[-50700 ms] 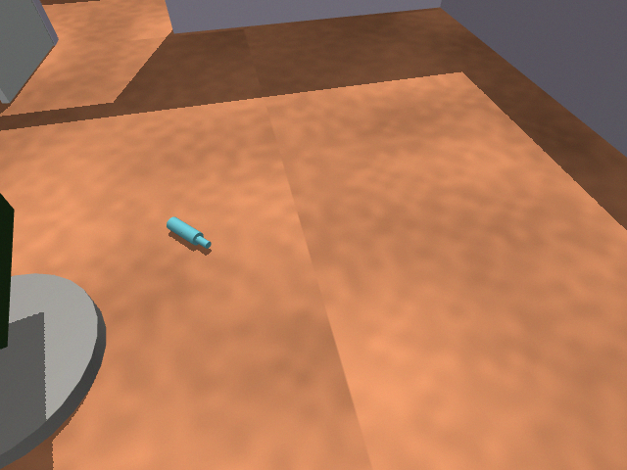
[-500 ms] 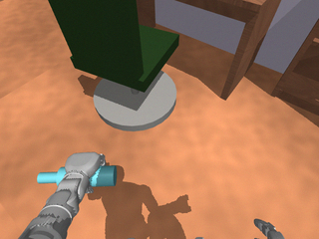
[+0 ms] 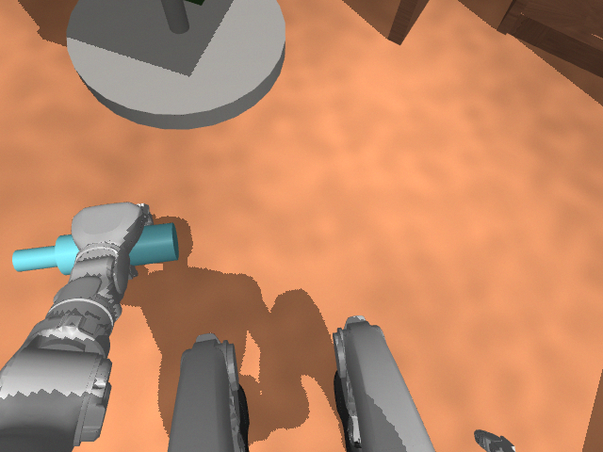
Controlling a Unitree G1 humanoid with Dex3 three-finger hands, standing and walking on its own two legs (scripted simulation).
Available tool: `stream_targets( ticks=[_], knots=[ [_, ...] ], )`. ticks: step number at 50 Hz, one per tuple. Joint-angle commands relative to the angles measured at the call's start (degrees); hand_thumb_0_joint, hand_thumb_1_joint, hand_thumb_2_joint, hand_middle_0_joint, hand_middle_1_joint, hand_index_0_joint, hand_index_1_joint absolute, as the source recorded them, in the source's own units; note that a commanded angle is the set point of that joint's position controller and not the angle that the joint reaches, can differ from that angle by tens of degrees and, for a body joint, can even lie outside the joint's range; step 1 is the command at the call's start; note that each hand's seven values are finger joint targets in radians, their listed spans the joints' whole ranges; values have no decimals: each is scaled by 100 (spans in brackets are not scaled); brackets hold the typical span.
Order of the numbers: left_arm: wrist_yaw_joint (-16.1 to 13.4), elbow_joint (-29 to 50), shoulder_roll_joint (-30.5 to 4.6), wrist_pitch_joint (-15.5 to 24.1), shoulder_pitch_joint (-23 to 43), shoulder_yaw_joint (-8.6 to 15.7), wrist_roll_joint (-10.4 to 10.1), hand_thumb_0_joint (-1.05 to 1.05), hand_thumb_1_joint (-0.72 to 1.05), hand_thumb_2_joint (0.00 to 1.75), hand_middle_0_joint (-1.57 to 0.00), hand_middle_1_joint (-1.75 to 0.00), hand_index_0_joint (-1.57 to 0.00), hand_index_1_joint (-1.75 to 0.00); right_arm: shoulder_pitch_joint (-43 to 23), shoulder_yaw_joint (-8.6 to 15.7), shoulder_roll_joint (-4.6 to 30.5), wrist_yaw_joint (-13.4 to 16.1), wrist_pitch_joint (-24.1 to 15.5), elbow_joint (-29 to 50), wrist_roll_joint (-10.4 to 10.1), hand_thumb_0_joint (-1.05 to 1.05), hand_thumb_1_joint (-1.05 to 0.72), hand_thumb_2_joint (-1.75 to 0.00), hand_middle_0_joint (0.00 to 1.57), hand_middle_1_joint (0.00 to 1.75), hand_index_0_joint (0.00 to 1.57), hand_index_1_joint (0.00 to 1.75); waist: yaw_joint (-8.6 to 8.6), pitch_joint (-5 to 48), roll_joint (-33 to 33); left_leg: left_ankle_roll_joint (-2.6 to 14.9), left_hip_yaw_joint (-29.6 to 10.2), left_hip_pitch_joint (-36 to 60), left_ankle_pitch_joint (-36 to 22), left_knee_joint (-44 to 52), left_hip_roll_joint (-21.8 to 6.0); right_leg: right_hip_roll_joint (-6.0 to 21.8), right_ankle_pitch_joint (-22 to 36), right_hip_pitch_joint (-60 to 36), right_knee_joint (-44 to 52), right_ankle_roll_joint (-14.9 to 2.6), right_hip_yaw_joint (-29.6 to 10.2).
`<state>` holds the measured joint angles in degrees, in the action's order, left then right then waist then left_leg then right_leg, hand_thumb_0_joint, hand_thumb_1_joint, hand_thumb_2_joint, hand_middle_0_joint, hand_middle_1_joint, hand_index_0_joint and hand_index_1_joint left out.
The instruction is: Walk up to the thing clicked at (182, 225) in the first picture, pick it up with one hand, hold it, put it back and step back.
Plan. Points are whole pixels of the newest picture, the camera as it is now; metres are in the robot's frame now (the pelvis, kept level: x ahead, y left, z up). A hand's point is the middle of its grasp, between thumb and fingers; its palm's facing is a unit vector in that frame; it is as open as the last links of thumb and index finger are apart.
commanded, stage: crouch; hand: left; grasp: from above
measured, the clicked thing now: (100, 250) +0.43 +0.27 -0.15
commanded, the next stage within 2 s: lower in 1.14 s
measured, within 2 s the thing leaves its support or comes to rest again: neither
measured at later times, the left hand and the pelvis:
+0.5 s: hand (148, 261) +0.45 +0.25 -0.30, palm faces -0.45 -0.03 -0.89, open 8.8 cm; pelvis -0.01 -0.01 -0.13, yaw -2 degrees
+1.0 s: hand (158, 262) +0.46 +0.25 -0.36, palm faces -0.46 -0.03 -0.89, open 8.7 cm; pelvis -0.02 -0.01 -0.20, yaw -4 degrees
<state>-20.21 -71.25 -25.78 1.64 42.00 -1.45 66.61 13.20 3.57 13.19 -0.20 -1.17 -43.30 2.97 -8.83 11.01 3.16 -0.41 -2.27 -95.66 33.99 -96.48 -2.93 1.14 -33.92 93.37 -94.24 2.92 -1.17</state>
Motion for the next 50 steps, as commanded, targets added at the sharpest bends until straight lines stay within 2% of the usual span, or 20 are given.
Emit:
stream_targets(
  ticks=[1,3,4,5,8,12,13,15,17,24,26,27,28,30,33,36,39,42,45,50],
  knots=[
    [-198,630,-1404,138,2022,259,39,0,66,64,-99,-62,-102,-59,734,353,1207,18,-212,354,80,0,-89,-89,20,30,20,30,-168,3127,349,116,-52,1759,-407,665,219,-191,562,-713,572,-498,533],
    [-228,935,-1684,265,2361,399,34,0,64,66,-97,-64,-101,-60,733,315,1207,-26,-268,332,103,0,-89,-89,20,30,20,30,-136,3380,585,99,-83,1666,-226,479,226,-185,386,-460,320,-510,547],
    [-240,649,-1612,281,2236,361,67,0,65,65,-97,-64,-101,-61,748,316,1241,-51,-296,297,118,0,-89,-89,20,30,20,30,-192,3337,542,108,-78,1630,-227,330,227,-172,400,-347,247,-498,556],
    [-256,900,-1568,331,2465,342,92,0,64,64,-96,-65,-100,-61,821,309,1253,-70,-326,270,132,0,-89,-89,20,30,20,30,-267,3593,645,101,-67,1623,-407,193,231,-177,577,-323,115,-499,586],
    [-334,974,-1901,413,2683,503,191,0,64,68,-98,-63,-101,-60,869,279,1300,-139,-365,172,179,0,-89,-90,20,30,20,30,-197,3960,983,77,-19,1629,-768,-170,244,-174,852,-168,-263,-511,608],
    [-405,386,-1913,366,2585,522,288,0,64,71,-99,-64,-102,-62,807,222,1325,-241,-378,131,243,0,-89,-90,20,30,20,30,-253,3658,1086,54,-43,1419,-638,-455,228,-149,688,360,-604,-525,646],
    [-427,728,-1990,399,2989,522,244,0,65,67,-99,-64,-102,-61,798,233,1294,-261,-374,146,260,0,-89,-90,20,30,20,30,-255,3825,1121,84,39,1291,-601,-593,228,-190,718,271,-631,-522,644],
    [-438,693,-2206,397,3006,636,267,0,64,70,-100,-62,-102,-60,840,216,1301,-296,-375,113,279,0,-90,-90,20,30,20,30,-251,3877,1124,98,71,1188,-710,-817,229,-181,839,276,-776,-502,646],
    [-380,485,-2088,407,2854,559,302,0,64,70,-100,-61,-102,-60,821,198,1325,-342,-361,93,305,0,-90,-90,20,30,20,30,-285,3813,1089,99,93,989,-733,-961,231,-201,861,383,-921,-498,666],
    [-253,433,-2411,497,3086,704,281,0,67,72,-101,-66,-103,-63,888,190,1384,-458,-292,61,357,0,-90,-90,20,30,20,30,-352,3753,1076,119,106,627,-951,-1467,206,-245,1089,518,-1343,-470,713],
    [-244,362,-2527,554,3167,752,331,0,67,70,-101,-65,-103,-62,880,185,1408,-490,-253,37,369,0,-90,-90,20,30,20,30,-369,3664,1043,147,140,253,-812,-1595,227,-267,1001,523,-1425,-461,713],
    [-233,46,-2412,541,2989,661,330,0,68,69,-101,-66,-104,-63,786,139,1372,-508,-254,98,374,0,-90,-90,20,30,20,30,-338,3492,962,147,139,167,-675,-1613,225,-268,854,615,-1451,-467,717],
    [-233,178,-2486,576,3217,701,321,0,69,69,-101,-67,-104,-63,811,134,1391,-524,-248,72,380,0,-90,-90,20,30,20,30,-426,3415,985,156,131,37,-611,-1674,222,-269,809,706,-1506,-465,742],
    [-222,31,-2597,602,3200,706,349,0,69,67,-102,-65,-105,-62,734,113,1406,-544,-237,102,383,0,-90,-90,20,30,20,30,-343,3536,1017,159,158,6,-549,-1774,229,-296,726,742,-1590,-474,736],
    [-234,-191,-2479,633,3172,662,374,0,69,67,-102,-65,-105,-62,758,63,1444,-587,-227,66,403,0,-90,-90,20,30,20,30,-407,3307,1032,139,125,-74,-533,-1856,238,-291,709,989,-1755,-484,793],
    [-258,-132,-2723,696,3438,746,403,0,69,64,-101,-65,-104,-61,772,45,1490,-599,-219,53,418,0,-90,-90,20,30,20,30,-440,3439,1172,132,109,-69,-546,-1987,239,-298,720,1088,-1906,-492,816],
    [-299,-240,-2675,758,3676,665,416,0,72,63,-102,-65,-106,-61,769,-19,1483,-615,-216,41,446,0,-90,-90,20,30,20,30,-555,3339,1105,159,118,-338,-442,-2156,236,-332,666,1171,-1987,-478,841],
    [-349,-493,-2960,777,3558,798,481,0,71,62,-101,-65,-105,-61,764,-75,1540,-620,-227,21,467,0,-90,-90,20,30,20,30,-466,3300,1199,140,110,-359,-367,-2226,253,-312,554,1312,-2137,-493,871],
    [-397,-654,-2940,795,3672,754,508,0,71,62,-101,-64,-105,-60,747,-147,1544,-639,-231,48,517,0,-90,-90,20,30,20,30,-603,3166,1114,160,95,-557,-239,-2344,259,-345,456,1369,-2194,-488,915],
    [-452,-706,-3119,808,3701,815,560,0,70,61,-101,-62,-105,-58,727,-219,1629,-637,-252,50,535,0,-90,-90,20,30,20,30,-583,3154,1278,148,49,-586,-181,-2455,260,-338,421,1621,-2373,-490,980]
  ],
)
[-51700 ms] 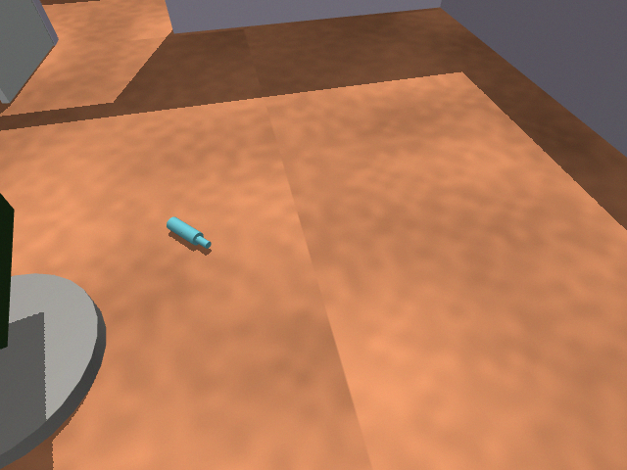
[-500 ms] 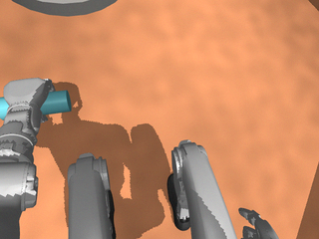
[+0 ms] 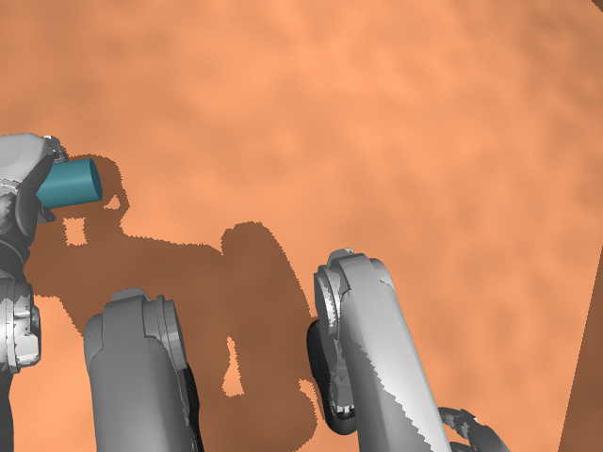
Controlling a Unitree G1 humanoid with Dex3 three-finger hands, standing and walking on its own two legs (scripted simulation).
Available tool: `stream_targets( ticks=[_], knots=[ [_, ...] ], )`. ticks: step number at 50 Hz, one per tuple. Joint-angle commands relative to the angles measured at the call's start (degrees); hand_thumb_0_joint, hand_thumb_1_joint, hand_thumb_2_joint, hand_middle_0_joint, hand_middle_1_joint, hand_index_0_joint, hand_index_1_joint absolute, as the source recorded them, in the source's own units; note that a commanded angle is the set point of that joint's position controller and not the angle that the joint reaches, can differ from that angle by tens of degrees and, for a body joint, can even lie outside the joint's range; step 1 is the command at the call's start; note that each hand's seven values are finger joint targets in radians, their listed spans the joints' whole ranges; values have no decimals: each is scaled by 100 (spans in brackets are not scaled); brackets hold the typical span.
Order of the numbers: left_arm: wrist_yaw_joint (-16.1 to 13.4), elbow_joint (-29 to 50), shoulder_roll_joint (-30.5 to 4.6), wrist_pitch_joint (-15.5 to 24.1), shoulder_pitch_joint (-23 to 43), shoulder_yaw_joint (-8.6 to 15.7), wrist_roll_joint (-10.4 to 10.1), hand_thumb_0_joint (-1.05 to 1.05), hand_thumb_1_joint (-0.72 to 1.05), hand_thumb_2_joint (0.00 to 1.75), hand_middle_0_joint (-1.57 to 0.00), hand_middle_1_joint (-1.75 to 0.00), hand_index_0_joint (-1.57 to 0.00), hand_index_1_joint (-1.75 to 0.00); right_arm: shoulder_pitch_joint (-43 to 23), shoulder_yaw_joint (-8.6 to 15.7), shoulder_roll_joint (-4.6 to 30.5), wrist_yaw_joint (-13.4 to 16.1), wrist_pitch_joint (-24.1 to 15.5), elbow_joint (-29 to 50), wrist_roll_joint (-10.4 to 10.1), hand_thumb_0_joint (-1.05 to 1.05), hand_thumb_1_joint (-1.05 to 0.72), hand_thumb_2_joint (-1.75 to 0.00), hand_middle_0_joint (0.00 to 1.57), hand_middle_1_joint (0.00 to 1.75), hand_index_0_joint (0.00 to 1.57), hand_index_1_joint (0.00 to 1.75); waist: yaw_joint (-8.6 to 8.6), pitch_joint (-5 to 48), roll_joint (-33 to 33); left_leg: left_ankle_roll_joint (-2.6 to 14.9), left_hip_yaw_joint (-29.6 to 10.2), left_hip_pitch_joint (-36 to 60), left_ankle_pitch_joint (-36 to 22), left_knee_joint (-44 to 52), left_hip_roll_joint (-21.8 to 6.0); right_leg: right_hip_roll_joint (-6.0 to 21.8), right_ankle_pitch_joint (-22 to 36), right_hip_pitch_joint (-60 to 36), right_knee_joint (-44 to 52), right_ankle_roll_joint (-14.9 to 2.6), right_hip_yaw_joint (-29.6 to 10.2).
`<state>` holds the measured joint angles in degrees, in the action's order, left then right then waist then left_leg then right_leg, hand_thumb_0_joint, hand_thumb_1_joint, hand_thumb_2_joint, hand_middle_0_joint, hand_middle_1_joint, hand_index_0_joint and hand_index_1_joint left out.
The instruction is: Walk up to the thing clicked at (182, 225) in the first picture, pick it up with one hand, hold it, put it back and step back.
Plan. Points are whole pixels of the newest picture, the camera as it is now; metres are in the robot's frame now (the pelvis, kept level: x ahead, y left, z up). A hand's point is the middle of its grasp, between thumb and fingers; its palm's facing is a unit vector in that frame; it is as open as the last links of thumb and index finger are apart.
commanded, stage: crouch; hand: left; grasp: from above
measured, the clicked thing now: (4, 193) +0.48 +0.32 -0.18
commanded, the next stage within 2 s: lower in 0.14 s
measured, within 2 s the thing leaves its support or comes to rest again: rests again in 1.78 s
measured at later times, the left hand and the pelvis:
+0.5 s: hand (44, 200) +0.47 +0.29 -0.21, palm faces -0.49 -0.07 -0.87, open 8.7 cm; pelvis +0.00 +0.00 -0.02, yaw -2 degrees
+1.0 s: hand (58, 202) +0.48 +0.29 -0.25, palm faces -0.47 -0.09 -0.88, open 8.6 cm; pelvis +0.01 +0.00 -0.04, yaw -4 degrees
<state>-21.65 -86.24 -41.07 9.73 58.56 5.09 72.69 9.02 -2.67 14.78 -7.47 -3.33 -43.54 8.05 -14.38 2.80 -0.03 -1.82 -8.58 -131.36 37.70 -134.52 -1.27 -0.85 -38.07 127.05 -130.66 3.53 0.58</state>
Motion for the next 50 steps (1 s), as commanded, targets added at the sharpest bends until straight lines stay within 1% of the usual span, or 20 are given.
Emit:
stream_targets(
  ticks=[1,6,7,8,12,17,20,24,26,30,33,36,38,42,44,45,46,47,48,50],
  knots=[
    [-303,787,-1481,-1,2036,87,-47,0,71,61,-103,-61,-106,-58,1165,379,1437,74,-39,79,37,0,-90,-90,20,30,20,30,-95,3892,1682,276,695,2933,-582,1320,101,-146,872,-1774,1229,-558,802],
    [-329,914,-1673,-5,2113,171,-62,0,70,59,-103,-58,-106,-55,1225,306,1493,54,-38,58,50,0,-90,-90,20,30,20,30,-87,4064,1693,299,704,2840,-762,1144,97,-161,1091,-1918,1145,-519,811],
    [-308,769,-1544,-26,1943,91,-103,0,71,57,-103,-59,-106,-56,1187,297,1463,40,-50,75,63,0,-90,-90,20,30,20,30,-113,3935,1595,314,698,2747,-750,1107,91,-168,1101,-1923,1143,-512,810],
    [-312,907,-1594,-22,1992,110,-115,0,70,59,-105,-56,-107,-54,1183,284,1473,53,-40,40,57,0,-90,-90,20,30,20,30,-46,3951,1634,308,711,2778,-764,1108,95,-172,1119,-1899,1147,-514,799],
    [-305,916,-1631,-32,1984,132,-91,0,71,61,-106,-56,-107,-54,1162,294,1524,34,-24,72,47,0,-90,-90,20,30,20,30,-85,3892,1806,273,652,2831,-719,1098,84,-170,1052,-1704,1017,-542,873],
    [-286,502,-1539,8,1904,16,-113,0,69,59,-107,-53,-108,-52,1189,193,1540,0,-34,79,83,0,-90,-90,20,30,20,30,-262,3553,1446,326,623,2463,-772,893,85,-195,1177,-1779,1002,-486,885],
    [-350,553,-1813,86,1928,176,-98,0,73,60,-109,-54,-110,-53,1160,147,1588,0,-62,89,126,0,-90,-90,20,30,20,30,-173,3572,1538,314,615,2475,-746,835,88,-188,1114,-1746,949,-486,908],
    [-456,555,-1791,172,1971,137,30,0,78,59,-112,-55,-114,-53,1147,101,1612,-45,-99,114,187,0,-90,-90,20,30,20,30,-320,3662,1820,273,550,2707,-892,756,62,-228,1276,-1676,786,-498,983],
    [-534,422,-1923,180,1797,231,29,0,78,58,-112,-54,-114,-53,1123,79,1640,-54,-102,127,192,0,-90,-90,20,30,20,30,-238,3669,1833,276,553,2647,-926,728,71,-221,1306,-1712,753,-490,974],
    [-663,523,-2072,205,1979,301,93,0,79,61,-114,-55,-115,-54,1121,36,1688,-94,-146,130,285,0,-91,-90,20,30,20,30,-353,3533,1957,275,542,2572,-809,619,60,-235,1221,-1607,738,-489,1003],
    [-761,537,-2139,176,1779,379,87,0,81,59,-114,-55,-116,-53,1091,5,1699,-124,-159,156,308,0,-90,-90,20,30,20,30,-271,3659,2069,261,528,2637,-875,645,61,-245,1281,-1685,662,-491,1024],
    [-785,387,-2015,139,1900,305,113,0,79,58,-112,-50,-114,-48,1149,-2,1755,-155,-199,147,353,0,-89,-89,20,30,20,30,-467,3437,1992,267,503,2617,-888,543,55,-233,1311,-1511,623,-487,1077],
    [-834,307,-2036,132,1823,300,60,0,76,57,-111,-47,-112,-46,1070,-39,1751,-156,-204,119,357,0,-89,-89,20,30,20,30,-404,3527,2018,265,464,2620,-897,547,46,-269,1336,-1575,628,-475,1072],
    [-909,270,-2198,144,1892,396,70,0,79,57,-112,-48,-114,-47,1149,-91,1803,-215,-272,134,432,0,-89,-89,20,30,20,30,-530,3448,2050,256,445,2617,-1113,445,35,-273,1547,-1684,558,-470,1124],
    [-964,112,-2457,145,1752,621,110,0,81,57,-114,-47,-116,-46,1160,-125,1912,-205,-279,173,459,0,-89,-89,20,30,20,30,-503,3356,1959,261,430,2531,-1176,395,40,-264,1563,-1720,557,-482,1156],
    [-926,41,-2205,157,1846,427,105,0,82,54,-115,-46,-116,-44,1098,-149,1879,-234,-318,232,475,0,-90,-89,20,30,20,30,-603,3229,1973,255,436,2495,-1131,339,34,-273,1535,-1658,535,-489,1154],
    [-930,61,-2174,175,1797,386,101,0,79,54,-113,-45,-115,-43,1060,-182,1864,-239,-318,222,487,0,-89,-89,20,30,20,30,-570,3342,2040,247,405,2588,-1135,411,27,-291,1532,-1703,558,-484,1173],
    [-974,-38,-2485,186,1696,590,100,0,81,56,-114,-47,-115,-45,1099,-187,1910,-234,-303,177,501,0,-89,-89,20,30,20,30,-555,3405,2036,265,375,2550,-1090,403,14,-311,1532,-1799,561,-461,1181],
    [-931,-253,-2027,178,1697,222,50,0,81,54,-114,-46,-116,-44,1033,-243,1837,-259,-340,203,486,0,-89,-89,20,30,20,30,-593,3178,1982,257,386,2482,-952,377,21,-307,1393,-1622,544,-476,1178],
    [-1025,-72,-2542,223,1789,548,99,0,84,55,-116,-47,-118,-45,1037,-237,1995,-258,-370,236,541,0,-89,-89,20,30,20,30,-617,3200,2107,236,358,2575,-1041,371,18,-303,1456,-1666,504,-490,1251]
  ],
)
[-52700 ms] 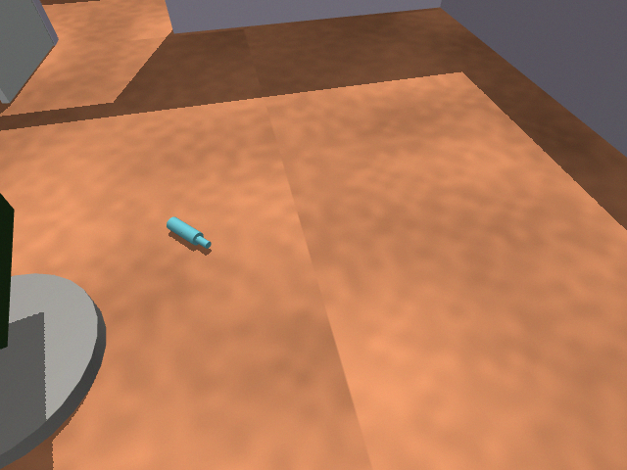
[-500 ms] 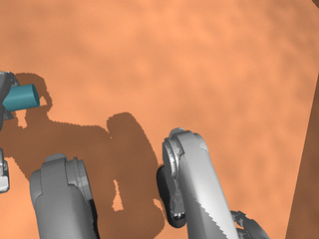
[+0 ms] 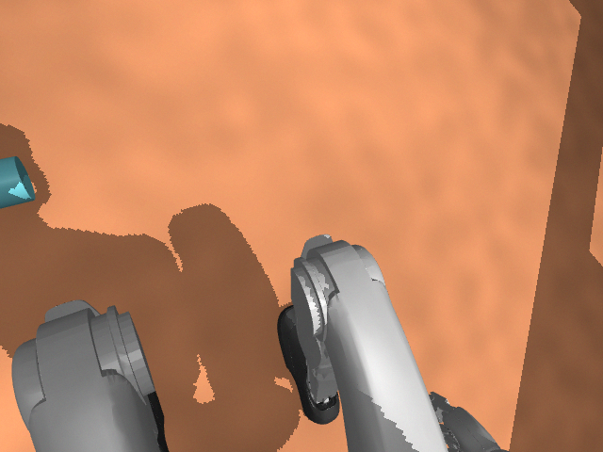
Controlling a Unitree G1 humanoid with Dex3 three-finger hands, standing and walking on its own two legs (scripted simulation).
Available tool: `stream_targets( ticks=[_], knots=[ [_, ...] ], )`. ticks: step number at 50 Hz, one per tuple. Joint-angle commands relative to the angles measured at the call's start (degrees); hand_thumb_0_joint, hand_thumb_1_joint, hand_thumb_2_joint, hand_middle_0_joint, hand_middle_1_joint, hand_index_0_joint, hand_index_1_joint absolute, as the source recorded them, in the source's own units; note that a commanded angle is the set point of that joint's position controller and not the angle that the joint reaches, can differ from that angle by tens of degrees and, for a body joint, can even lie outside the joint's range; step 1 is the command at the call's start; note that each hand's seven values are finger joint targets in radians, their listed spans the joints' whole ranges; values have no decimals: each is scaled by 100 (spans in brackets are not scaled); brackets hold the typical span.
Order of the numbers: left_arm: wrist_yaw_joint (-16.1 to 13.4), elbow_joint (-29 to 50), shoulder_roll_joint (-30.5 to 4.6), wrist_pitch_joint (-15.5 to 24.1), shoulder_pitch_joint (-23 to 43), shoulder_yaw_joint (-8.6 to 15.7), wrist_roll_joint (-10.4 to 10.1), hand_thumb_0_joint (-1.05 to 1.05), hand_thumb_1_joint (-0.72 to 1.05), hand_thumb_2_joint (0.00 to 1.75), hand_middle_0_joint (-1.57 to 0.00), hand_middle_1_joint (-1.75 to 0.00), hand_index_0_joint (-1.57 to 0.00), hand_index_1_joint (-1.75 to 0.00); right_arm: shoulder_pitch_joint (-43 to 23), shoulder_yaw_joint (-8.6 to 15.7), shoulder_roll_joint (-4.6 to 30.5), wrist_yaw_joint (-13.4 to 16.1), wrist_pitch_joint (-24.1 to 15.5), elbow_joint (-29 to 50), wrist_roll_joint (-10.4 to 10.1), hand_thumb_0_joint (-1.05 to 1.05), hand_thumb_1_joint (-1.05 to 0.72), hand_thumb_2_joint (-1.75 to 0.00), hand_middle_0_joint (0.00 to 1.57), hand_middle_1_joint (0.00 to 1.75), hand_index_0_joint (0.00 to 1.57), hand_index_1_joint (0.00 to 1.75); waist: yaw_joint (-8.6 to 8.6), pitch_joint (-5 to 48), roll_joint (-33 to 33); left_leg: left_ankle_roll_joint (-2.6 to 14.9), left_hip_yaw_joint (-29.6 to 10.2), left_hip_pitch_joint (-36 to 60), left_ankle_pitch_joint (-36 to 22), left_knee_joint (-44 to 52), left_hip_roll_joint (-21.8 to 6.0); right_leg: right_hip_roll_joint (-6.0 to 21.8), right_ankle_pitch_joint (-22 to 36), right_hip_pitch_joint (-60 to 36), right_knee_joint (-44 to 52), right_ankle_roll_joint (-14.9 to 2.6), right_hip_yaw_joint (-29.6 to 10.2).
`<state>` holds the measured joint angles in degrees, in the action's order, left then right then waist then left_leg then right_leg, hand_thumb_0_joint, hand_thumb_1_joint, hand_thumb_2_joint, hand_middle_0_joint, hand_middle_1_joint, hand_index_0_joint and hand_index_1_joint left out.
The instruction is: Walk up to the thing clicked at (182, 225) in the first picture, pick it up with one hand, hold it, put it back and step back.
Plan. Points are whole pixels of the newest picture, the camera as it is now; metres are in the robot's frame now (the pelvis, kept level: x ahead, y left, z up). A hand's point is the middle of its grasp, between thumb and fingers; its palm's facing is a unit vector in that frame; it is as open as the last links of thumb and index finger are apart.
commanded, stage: rest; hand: left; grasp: from above
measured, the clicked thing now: out of the picture +0.45 +0.35 -0.23
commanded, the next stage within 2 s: open in 1.06 s
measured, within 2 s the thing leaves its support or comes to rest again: rests again in 0.78 s
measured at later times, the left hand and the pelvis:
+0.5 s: hand out of the picture +0.45 +0.31 -0.24, palm faces -0.45 -0.14 -0.88, open 8.6 cm; pelvis +0.00 +0.01 -0.01, yaw -2 degrees
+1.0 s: hand out of the picture +0.45 +0.32 -0.25, palm faces -0.45 -0.15 -0.88, open 8.6 cm; pelvis +0.00 +0.01 -0.01, yaw -4 degrees
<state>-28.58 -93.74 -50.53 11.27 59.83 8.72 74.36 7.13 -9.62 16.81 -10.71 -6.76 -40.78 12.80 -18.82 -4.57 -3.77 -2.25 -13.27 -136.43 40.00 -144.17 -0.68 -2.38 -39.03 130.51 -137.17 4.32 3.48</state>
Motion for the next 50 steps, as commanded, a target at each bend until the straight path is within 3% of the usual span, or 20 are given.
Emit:
stream_targets(
  ticks=[1,2,3,6,9,10,12,13,17,19,20,23,26,30,34,38,39,42,45,50],
  knots=[
    [-314,679,-1495,65,1646,44,-45,0,82,55,-116,-45,-117,-44,1172,415,1741,55,-51,-21,58,0,-89,-90,20,30,20,30,-133,3944,2489,279,818,3121,-1258,1331,-48,-167,1540,-1994,1147,-567,949],
    [-386,657,-1825,72,1529,343,-6,0,83,53,-116,-45,-118,-43,1245,445,1820,68,-29,-93,93,0,-90,-90,20,30,20,30,-130,4013,2550,275,821,3159,-1341,1313,-58,-173,1612,-2111,1160,-562,959],
    [-415,619,-1767,71,1500,345,-6,0,85,54,-118,-44,-119,-42,1265,430,1849,59,-34,-44,109,0,-89,-89,20,30,20,30,-152,3944,2548,262,819,3140,-1405,1299,-50,-161,1652,-2098,1136,-565,966],
    [-439,588,-1613,100,1745,195,2,0,87,54,-119,-43,-120,-42,1161,374,1844,20,-98,4,150,0,-89,-90,20,30,20,30,-314,3695,2441,293,804,2962,-1190,1198,-66,-185,1529,-1986,1188,-557,978],
    [-482,565,-1602,125,1646,33,-28,0,88,52,-121,-41,-122,-40,1009,298,1817,-3,-154,48,154,0,-89,-90,20,30,20,30,-249,3777,2541,290,740,3026,-1088,1304,-93,-227,1454,-2040,1186,-541,1024],
    [-506,453,-1768,106,1541,150,0,0,88,52,-120,-42,-122,-40,1093,310,1870,-10,-166,-17,180,0,-90,-90,20,30,20,30,-295,3796,2489,294,749,3076,-1157,1249,-93,-226,1550,-2127,1157,-520,1023],
    [-542,444,-1699,101,1628,53,-33,0,87,51,-120,-41,-121,-39,1038,263,1854,-40,-208,-4,187,0,-90,-90,20,30,20,30,-299,3756,2560,282,730,3022,-1172,1222,-108,-241,1573,-2103,1107,-531,1028],
    [-599,445,-1893,93,1499,263,-37,0,88,52,-120,-42,-121,-40,1106,286,1913,-32,-199,-54,207,0,-89,-90,20,30,20,30,-241,3817,2602,270,717,3078,-1244,1287,-100,-238,1597,-2126,1133,-529,1060],
    [-612,320,-1621,75,1749,-49,-52,0,88,50,-121,-38,-122,-37,942,186,1888,-89,-294,23,235,0,-90,-90,20,30,20,30,-431,3521,2591,276,681,3008,-1094,1190,-132,-258,1529,-1960,1110,-522,1087],
    [-680,322,-1859,69,1562,110,-80,0,88,48,-120,-38,-121,-37,953,201,1961,-84,-322,-9,204,0,-90,-90,20,30,20,30,-277,3579,2698,245,656,3096,-1146,1282,-130,-263,1517,-1991,1099,-537,1112],
    [-704,243,-1927,67,1578,159,-49,0,89,49,-121,-39,-122,-37,947,176,2007,-89,-330,10,232,0,-90,-90,20,30,20,30,-328,3470,2670,240,662,3011,-1119,1254,-116,-244,1470,-1928,1084,-546,1140],
    [-705,221,-1732,51,1692,-3,-16,0,89,49,-123,-36,-123,-36,918,142,1966,-155,-379,53,253,0,-90,-90,20,30,20,30,-419,3450,2661,249,639,3025,-1137,1209,-139,-262,1541,-1977,1064,-531,1128],
    [-729,113,-1864,50,1671,77,-33,0,89,46,-122,-37,-123,-35,974,101,2024,-193,-439,38,275,0,-90,-90,20,30,20,30,-487,3379,2702,238,594,3085,-1175,1235,-145,-259,1576,-2009,1041,-521,1171],
    [-733,153,-1761,85,1719,-151,-79,0,88,45,-121,-37,-122,-35,816,28,2048,-242,-512,132,248,0,-90,-90,20,30,20,30,-456,3362,2739,235,548,3049,-1056,1283,-151,-290,1461,-1976,1073,-523,1191],
    [-806,105,-2006,67,1559,46,-23,0,87,45,-121,-34,-122,-33,940,22,2113,-271,-521,71,287,0,-90,-90,20,30,20,30,-466,3515,2713,225,535,3168,-1319,1247,-170,-303,1693,-2223,1067,-506,1190],
    [-836,-6,-1891,45,1714,-43,-82,0,86,45,-121,-33,-121,-32,894,-29,2094,-312,-583,103,284,0,-90,-90,20,30,20,30,-583,3257,2694,241,519,3040,-1217,1183,-181,-293,1645,-2083,1079,-488,1216],
    [-833,38,-1739,58,1744,-196,-108,0,82,45,-119,-33,-119,-32,758,-74,2068,-309,-607,130,277,0,-90,-90,20,30,20,30,-534,3322,2734,216,482,3129,-1208,1233,-192,-317,1609,-2041,1058,-508,1223],
    [-876,-82,-2094,58,1600,66,-61,0,85,45,-120,-34,-121,-33,897,-74,2127,-325,-611,82,301,0,-90,-90,20,30,20,30,-541,3247,2710,230,495,3033,-1216,1217,-189,-319,1640,-2184,1086,-492,1226],
    [-873,19,-1990,91,1666,-60,-50,0,84,47,-120,-35,-120,-35,762,-74,2147,-335,-618,147,305,0,-90,-90,20,30,20,30,-536,3217,2795,212,454,3078,-1109,1257,-203,-334,1523,-2084,1095,-506,1241],
    [-910,-96,-2087,87,1586,16,-19,0,85,47,-120,-36,-121,-35,840,-127,2138,-380,-633,110,348,0,-90,-90,20,30,20,30,-587,3252,2817,198,432,3162,-1284,1227,-212,-329,1689,-2197,1052,-490,1266]
  ],
)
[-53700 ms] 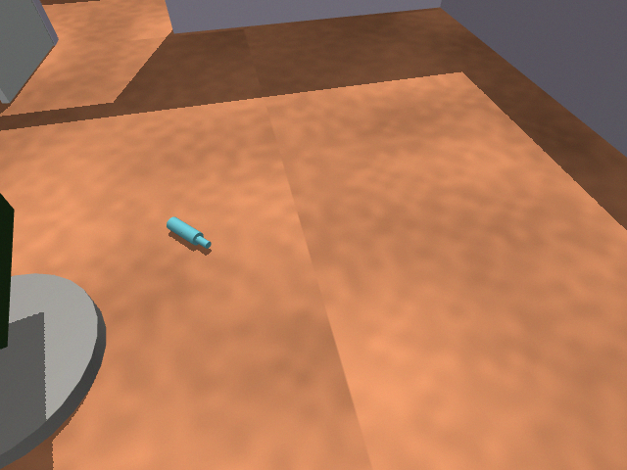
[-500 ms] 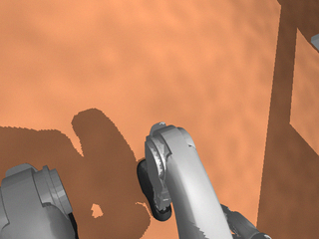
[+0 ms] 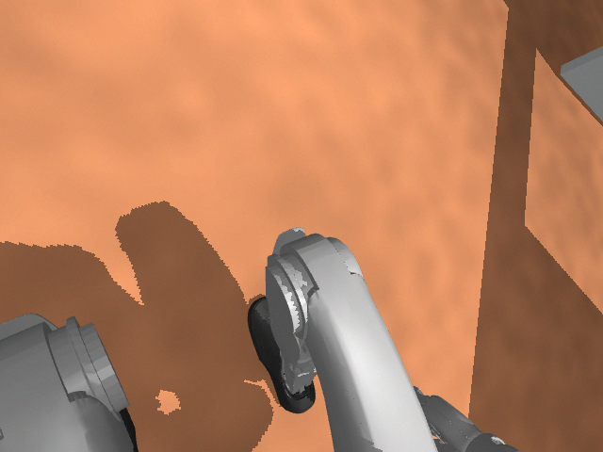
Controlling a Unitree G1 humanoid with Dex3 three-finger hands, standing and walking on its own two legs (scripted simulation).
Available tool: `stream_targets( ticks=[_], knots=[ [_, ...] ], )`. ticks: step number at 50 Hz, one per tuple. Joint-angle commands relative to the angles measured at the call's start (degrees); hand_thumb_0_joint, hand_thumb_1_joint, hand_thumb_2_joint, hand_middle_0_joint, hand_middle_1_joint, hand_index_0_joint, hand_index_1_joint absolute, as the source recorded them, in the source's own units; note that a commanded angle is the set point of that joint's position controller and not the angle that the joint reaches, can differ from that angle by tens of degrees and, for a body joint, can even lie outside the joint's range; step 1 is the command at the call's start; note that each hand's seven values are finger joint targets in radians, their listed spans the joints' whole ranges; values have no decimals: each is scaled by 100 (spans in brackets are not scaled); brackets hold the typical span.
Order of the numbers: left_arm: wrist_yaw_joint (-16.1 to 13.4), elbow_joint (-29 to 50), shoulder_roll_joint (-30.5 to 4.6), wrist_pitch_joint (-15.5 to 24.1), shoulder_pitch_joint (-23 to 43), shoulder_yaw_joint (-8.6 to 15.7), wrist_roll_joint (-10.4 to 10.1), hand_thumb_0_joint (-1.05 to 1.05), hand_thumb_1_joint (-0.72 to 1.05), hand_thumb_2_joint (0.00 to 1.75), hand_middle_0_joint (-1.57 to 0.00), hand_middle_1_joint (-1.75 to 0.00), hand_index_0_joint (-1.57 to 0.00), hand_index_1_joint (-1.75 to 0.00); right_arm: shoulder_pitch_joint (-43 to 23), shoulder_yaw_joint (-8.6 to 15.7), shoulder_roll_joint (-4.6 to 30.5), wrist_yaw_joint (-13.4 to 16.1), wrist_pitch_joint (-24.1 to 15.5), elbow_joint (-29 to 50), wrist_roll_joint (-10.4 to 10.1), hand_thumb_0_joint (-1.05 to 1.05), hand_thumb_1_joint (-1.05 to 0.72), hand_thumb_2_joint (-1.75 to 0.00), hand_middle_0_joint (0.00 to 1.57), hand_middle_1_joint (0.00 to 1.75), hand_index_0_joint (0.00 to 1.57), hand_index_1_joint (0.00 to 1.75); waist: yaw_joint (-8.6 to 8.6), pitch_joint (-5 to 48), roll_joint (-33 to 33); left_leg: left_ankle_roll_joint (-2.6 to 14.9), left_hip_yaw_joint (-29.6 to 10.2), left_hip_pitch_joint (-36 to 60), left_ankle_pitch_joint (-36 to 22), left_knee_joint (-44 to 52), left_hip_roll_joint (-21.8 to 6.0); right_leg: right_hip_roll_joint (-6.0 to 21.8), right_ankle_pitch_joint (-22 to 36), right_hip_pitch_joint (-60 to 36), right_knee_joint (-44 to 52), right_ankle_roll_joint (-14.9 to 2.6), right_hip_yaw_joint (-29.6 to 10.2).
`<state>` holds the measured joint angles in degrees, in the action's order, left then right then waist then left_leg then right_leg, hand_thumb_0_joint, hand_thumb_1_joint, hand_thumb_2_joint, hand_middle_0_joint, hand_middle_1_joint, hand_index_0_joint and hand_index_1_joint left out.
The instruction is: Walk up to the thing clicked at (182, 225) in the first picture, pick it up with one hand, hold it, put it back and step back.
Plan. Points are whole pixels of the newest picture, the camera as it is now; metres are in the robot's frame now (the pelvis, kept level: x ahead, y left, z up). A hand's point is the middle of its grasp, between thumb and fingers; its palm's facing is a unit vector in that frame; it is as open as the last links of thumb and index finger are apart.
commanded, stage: rest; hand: left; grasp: from above
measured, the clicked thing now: out of the picture +0.44 +0.37 -0.27
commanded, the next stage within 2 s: open in 0.06 s
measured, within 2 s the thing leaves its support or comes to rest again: neither
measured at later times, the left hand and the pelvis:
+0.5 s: hand out of the picture +0.44 +0.33 -0.25, palm faces -0.43 -0.18 -0.89, open 9.8 cm; pelvis +0.00 +0.00 +0.00, yaw -1 degrees
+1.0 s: hand out of the picture +0.44 +0.34 -0.25, palm faces -0.45 -0.17 -0.88, open 13.1 cm; pelvis +0.00 +0.00 +0.00, yaw +0 degrees
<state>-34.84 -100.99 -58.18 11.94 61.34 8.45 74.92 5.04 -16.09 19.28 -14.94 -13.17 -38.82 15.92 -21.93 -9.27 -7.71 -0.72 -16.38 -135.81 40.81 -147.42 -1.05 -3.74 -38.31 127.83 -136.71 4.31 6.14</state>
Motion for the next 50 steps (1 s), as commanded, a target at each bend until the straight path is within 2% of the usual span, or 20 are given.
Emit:
stream_targets(
  ticks=[1,8,11,14,17,18,19,21,24,30,31,33,37,38,40,42,44,47,49,50],
  knots=[
    [-294,665,-1351,29,1510,54,-90,0,86,45,-120,-36,-120,-35,1016,517,1934,52,10,-62,26,0,-90,-90,20,30,20,30,-288,3720,3198,45,720,3077,-1368,1554,-176,-176,1623,-1873,990,-483,1014],
    [-282,501,-1324,59,1455,-29,-83,0,86,46,-120,-37,-121,-36,988,438,1937,27,-33,-48,38,0,-90,-90,20,30,20,30,-364,3463,3075,49,673,3009,-1245,1547,-184,-176,1536,-1828,1018,-460,1035],
    [-300,485,-1381,74,1460,-14,-116,0,62,42,-96,-38,-97,-37,946,403,1930,29,-42,-62,12,0,-89,-90,20,30,20,30,-314,3520,3090,36,635,3023,-1277,1556,-194,-167,1556,-1819,971,-463,1044],
    [-285,460,-1323,90,1529,-78,-138,0,38,37,-73,-40,-74,-39,945,363,1930,-1,-68,-14,49,0,-89,-90,20,30,20,30,-398,3417,3028,50,616,2939,-1193,1520,-198,-165,1520,-1788,961,-447,1072],
    [-332,559,-1491,115,1575,-51,-154,0,14,46,-63,-47,-63,-46,938,383,1996,47,-54,8,20,0,-89,-90,20,30,20,30,-366,3491,2966,81,686,2825,-1080,1524,-196,-214,1442,-1946,1126,-450,1006],
    [-321,493,-1405,100,1532,-137,-151,0,9,48,-61,-48,-61,-48,953,408,2012,49,-63,25,33,0,-89,-90,20,30,20,30,-387,3434,2946,93,732,2807,-1023,1485,-181,-200,1408,-1957,1141,-445,977],
    [-351,570,-1501,118,1509,-21,-152,0,5,51,-58,-49,-58,-49,1047,379,1982,49,-41,-27,37,0,-89,-90,20,30,20,30,-349,3559,2963,86,694,2853,-1134,1533,-195,-209,1473,-2021,1145,-451,1015],
    [-323,497,-1375,108,1456,-98,-156,0,1,55,-55,-52,-55,-53,1027,380,1986,37,-59,3,56,0,-89,-90,20,30,20,30,-391,3492,3012,73,681,2905,-1172,1519,-193,-198,1494,-1950,1075,-453,1045],
    [-318,439,-1461,100,1482,-100,-185,0,-6,60,-49,-59,-49,-59,988,334,1965,89,-19,3,23,0,-89,-90,20,30,20,30,-402,3432,2990,68,660,2819,-1063,1575,-200,-192,1423,-1959,1127,-455,1034],
    [-259,552,-1423,43,1467,-162,-169,0,-17,70,-40,-67,-39,-68,925,360,1975,83,-21,42,12,0,-89,-90,20,30,20,30,-340,3422,3156,17,607,2996,-1101,1646,-211,-177,1439,-1826,1021,-481,1066],
    [-216,612,-1247,36,1525,-341,-182,0,-19,71,-38,-69,-37,-70,895,404,2019,73,-51,109,1,0,-89,-90,20,30,20,30,-399,3364,3131,40,667,2975,-1074,1563,-199,-180,1443,-1854,1051,-465,1033],
    [-249,784,-1494,38,1552,-107,-227,0,-24,75,-34,-72,-33,-73,1017,399,2042,67,-61,33,-32,0,-89,-90,20,30,20,30,-321,3551,3187,23,619,3083,-1281,1592,-204,-171,1585,-1901,1037,-463,1035],
    [-219,652,-1387,-3,1407,-124,-231,0,-28,78,-30,-76,-29,-77,1036,347,1931,6,-72,1,-8,0,-89,-90,20,30,20,30,-357,3505,3186,20,646,3062,-1477,1553,-211,-180,1739,-2008,1019,-460,1037],
    [-219,632,-1298,-20,1321,-163,-260,0,-31,81,-27,-79,-26,-79,1011,443,2035,34,-63,46,-12,0,-89,-90,20,30,20,30,-308,3602,3221,8,655,3172,-1499,1622,-215,-210,1735,-2016,1070,-481,1023],
    [-218,836,-1507,-13,1450,-7,-271,0,-33,82,-24,-82,-24,-82,1077,434,2039,39,-36,24,-10,0,-89,-90,20,30,20,30,-277,3759,3315,11,642,3198,-1535,1623,-207,-191,1748,-2033,1065,-482,1037],
    [-173,639,-1249,-51,1363,-203,-250,0,-36,84,-22,-85,-22,-85,1028,427,2013,33,-30,46,-2,0,-89,-90,20,30,20,30,-343,3616,3219,22,669,3126,-1525,1571,-211,-198,1761,-2002,1059,-479,1034],
    [-182,614,-1484,-7,1431,-57,-312,0,-36,86,-21,-86,-21,-86,1049,349,1983,48,0,15,-24,0,-89,-90,20,30,20,30,-362,3463,3115,42,662,2908,-1290,1602,-205,-178,1585,-2010,1106,-471,1030],
    [-152,676,-1510,38,1424,-66,-270,0,-42,91,-17,-89,-17,-90,1008,365,1975,102,35,42,-38,0,-89,-90,20,30,20,30,-328,3484,3106,38,644,2952,-1202,1629,-204,-170,1500,-1973,1113,-484,1026],
    [-128,712,-1322,68,1388,-155,-278,0,-43,92,-15,-92,-15,-92,1061,372,1965,84,21,47,7,0,-89,-90,20,30,20,30,-390,3575,3122,39,662,3101,-1388,1575,-205,-184,1662,-2057,1103,-468,1039],
    [-126,590,-1314,86,1385,-217,-300,0,-43,92,-15,-93,-15,-93,1008,366,1966,100,22,54,-7,0,-89,-90,20,30,20,30,-427,3474,3001,70,690,2925,-1211,1554,-199,-198,1562,-2078,1168,-459,1013]
  ],
)
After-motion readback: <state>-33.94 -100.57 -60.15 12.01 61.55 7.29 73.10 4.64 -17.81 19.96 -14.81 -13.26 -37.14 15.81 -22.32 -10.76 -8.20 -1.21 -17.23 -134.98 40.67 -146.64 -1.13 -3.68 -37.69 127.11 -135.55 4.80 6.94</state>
